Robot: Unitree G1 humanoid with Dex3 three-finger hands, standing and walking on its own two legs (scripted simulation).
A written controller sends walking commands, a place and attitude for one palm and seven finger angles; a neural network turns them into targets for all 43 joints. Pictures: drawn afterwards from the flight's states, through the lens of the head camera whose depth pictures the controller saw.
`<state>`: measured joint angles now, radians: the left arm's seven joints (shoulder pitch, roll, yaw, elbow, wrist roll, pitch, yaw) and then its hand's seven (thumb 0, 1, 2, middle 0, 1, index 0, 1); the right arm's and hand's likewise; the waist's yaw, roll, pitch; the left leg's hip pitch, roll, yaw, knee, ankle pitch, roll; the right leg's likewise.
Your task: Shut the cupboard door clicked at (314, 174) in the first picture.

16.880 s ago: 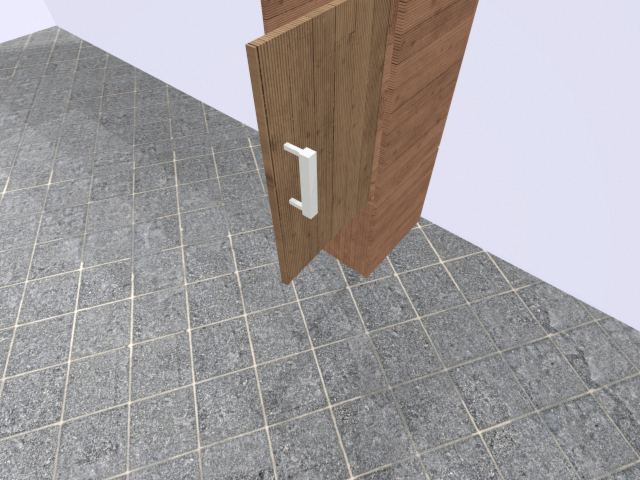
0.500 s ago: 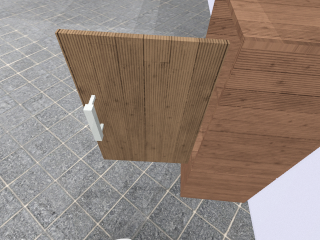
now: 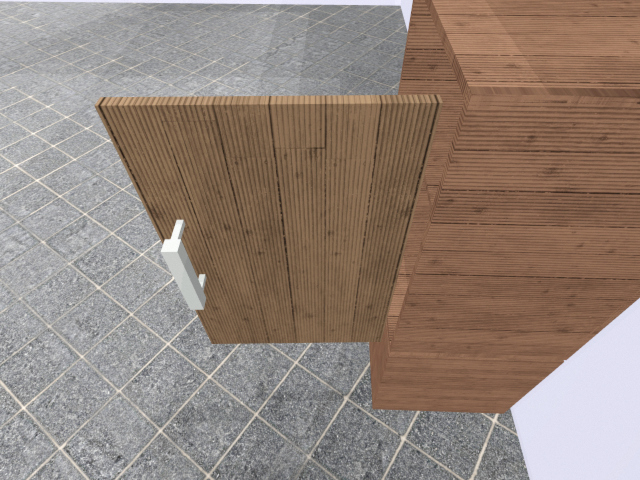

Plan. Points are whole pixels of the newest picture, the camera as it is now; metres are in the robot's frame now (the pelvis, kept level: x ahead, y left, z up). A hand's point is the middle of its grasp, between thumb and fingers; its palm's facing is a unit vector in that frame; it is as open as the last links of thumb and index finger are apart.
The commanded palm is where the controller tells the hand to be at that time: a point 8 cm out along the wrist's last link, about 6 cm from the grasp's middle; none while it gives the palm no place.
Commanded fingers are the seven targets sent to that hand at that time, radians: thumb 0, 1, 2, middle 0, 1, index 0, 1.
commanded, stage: come to a stop and stand still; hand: left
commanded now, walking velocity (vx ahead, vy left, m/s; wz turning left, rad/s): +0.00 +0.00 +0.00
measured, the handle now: (188, 266) +0.41 +0.23 -0.01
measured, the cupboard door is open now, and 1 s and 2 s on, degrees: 93 93 93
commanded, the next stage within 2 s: look again from close up in 0.38 s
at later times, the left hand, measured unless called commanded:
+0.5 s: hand out of the picture +0.02 +0.16 -0.17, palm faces +0.01 -0.98 -0.18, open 7.4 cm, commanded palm none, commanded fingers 0.00 0.90 0.90 -0.20 -0.30 -0.20 -0.30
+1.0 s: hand out of the picture +0.04 +0.16 -0.17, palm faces +0.02 -0.98 -0.19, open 7.4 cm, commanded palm none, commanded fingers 0.00 0.90 0.90 -0.20 -0.30 -0.20 -0.30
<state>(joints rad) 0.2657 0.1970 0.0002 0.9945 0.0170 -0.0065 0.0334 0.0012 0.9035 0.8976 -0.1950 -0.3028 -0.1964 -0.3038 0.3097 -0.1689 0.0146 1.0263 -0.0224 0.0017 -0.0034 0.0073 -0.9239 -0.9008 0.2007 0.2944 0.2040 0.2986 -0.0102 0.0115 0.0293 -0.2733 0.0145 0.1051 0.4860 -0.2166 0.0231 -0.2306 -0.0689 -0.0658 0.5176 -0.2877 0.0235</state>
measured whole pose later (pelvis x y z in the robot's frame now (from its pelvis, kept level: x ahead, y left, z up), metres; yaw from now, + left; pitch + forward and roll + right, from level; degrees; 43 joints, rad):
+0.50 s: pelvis +0.03 -0.01 +0.00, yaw +0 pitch +0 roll +0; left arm 0.28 0.16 -0.01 1.10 0.02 -0.01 0.03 0.00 0.91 0.90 -0.20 -0.30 -0.20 -0.30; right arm 0.22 -0.17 0.02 1.11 -0.01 -0.01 -0.02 0.01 -0.93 -0.90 0.20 0.29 0.20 0.30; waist 0.01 -0.02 0.04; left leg -0.19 0.02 0.10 0.43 -0.24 0.01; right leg -0.14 -0.05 -0.07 0.44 -0.30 0.02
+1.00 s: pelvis +0.05 -0.01 +0.01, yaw +0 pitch +0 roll +1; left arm 0.28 0.17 -0.01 1.11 0.02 -0.01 0.04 0.00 0.90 0.90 -0.20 -0.30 -0.20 -0.30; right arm 0.23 -0.16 0.02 1.14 -0.01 -0.01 -0.03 0.01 -0.93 -0.90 0.20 0.29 0.20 0.30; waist 0.01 -0.03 0.04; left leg -0.15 0.02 0.10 0.40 -0.24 0.00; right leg -0.09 -0.05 -0.08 0.40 -0.30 0.01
